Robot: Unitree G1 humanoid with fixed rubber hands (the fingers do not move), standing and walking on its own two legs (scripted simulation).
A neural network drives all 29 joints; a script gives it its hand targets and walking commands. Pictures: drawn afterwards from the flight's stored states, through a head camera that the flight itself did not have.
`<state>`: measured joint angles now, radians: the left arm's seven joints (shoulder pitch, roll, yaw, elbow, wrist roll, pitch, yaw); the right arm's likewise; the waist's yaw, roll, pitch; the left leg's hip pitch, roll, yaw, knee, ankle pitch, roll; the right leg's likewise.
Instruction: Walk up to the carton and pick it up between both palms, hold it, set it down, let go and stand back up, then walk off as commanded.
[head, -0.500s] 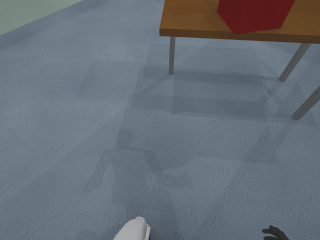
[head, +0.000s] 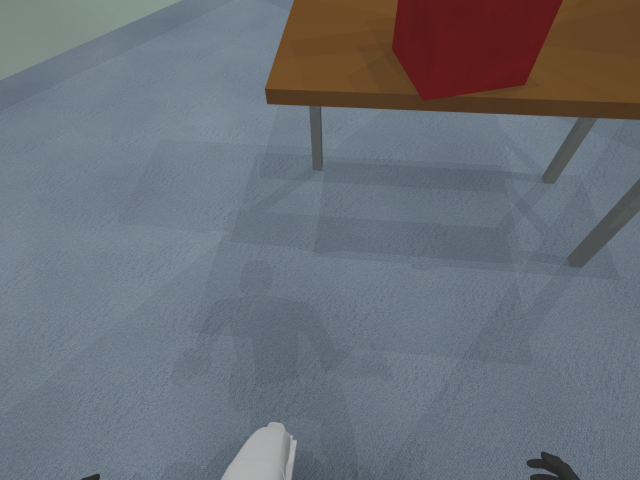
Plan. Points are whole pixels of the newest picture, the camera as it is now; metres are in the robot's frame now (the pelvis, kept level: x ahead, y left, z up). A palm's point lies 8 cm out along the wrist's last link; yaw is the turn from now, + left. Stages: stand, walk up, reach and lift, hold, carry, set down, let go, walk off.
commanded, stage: walk up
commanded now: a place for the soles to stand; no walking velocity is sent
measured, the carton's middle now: (469, 10) +1.01 -0.22 +0.07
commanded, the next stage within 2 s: none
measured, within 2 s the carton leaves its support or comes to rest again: neither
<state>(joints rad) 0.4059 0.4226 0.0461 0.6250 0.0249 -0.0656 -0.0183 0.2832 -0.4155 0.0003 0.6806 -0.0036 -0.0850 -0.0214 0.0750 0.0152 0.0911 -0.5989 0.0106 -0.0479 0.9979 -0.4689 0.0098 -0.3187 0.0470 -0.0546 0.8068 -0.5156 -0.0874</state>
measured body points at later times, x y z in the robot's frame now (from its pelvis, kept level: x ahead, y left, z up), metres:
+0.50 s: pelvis +0.13 -0.09 -0.01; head +0.16 -0.11 +0.44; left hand +0.19 +0.23 -0.08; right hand +0.26 -0.39 -0.11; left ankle +0.16 +0.06 -0.65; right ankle +0.11 -0.18 -0.70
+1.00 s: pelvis +0.24 -0.15 -0.01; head +0.27 -0.17 +0.44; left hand +0.32 +0.17 -0.08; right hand +0.37 -0.45 -0.11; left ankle +0.26 +0.00 -0.66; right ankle +0.25 -0.25 -0.70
